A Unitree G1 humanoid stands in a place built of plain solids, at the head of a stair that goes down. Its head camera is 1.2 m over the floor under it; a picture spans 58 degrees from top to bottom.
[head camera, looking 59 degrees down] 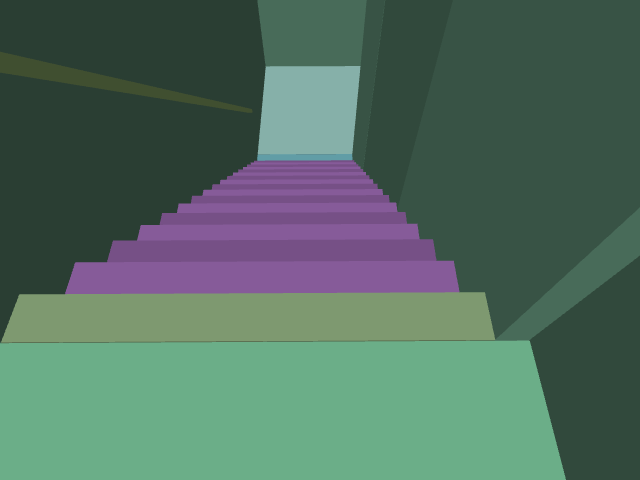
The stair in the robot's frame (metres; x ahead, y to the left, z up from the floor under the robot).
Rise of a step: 0.21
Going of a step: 0.22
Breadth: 1.40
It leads straight ahead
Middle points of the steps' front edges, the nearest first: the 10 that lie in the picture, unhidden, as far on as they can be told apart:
0.54 0.20 0.00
0.76 0.20 -0.21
0.98 0.21 -0.43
1.20 0.21 -0.64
1.42 0.21 -0.85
1.64 0.21 -1.07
1.86 0.21 -1.28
2.08 0.21 -1.49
2.31 0.21 -1.71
2.53 0.21 -1.92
